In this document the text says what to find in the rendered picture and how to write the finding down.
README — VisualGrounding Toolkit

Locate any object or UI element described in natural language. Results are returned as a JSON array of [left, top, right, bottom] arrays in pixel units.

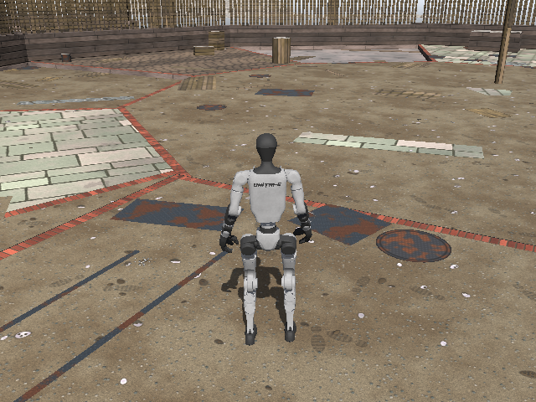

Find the right robot thigh
[[280, 233, 296, 291]]

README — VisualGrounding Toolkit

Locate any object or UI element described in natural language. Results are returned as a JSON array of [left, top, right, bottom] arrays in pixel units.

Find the right robot upper arm
[[285, 169, 306, 215]]

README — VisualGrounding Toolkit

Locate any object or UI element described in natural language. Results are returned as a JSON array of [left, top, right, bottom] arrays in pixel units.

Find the humanoid robot head
[[253, 133, 281, 174]]

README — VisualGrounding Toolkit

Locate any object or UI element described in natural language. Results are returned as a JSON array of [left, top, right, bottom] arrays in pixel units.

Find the right robot forearm
[[297, 202, 311, 231]]

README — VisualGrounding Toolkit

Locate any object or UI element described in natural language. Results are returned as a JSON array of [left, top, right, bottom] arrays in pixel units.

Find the right robot hand
[[293, 228, 312, 244]]

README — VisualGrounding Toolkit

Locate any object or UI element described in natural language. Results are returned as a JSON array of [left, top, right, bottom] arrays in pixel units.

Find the left robot hand
[[219, 234, 239, 253]]

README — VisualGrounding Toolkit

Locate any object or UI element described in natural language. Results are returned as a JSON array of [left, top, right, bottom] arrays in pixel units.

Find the left robot upper arm
[[228, 170, 250, 217]]

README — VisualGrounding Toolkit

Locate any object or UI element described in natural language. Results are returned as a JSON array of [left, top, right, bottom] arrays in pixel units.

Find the left robot forearm
[[221, 204, 237, 238]]

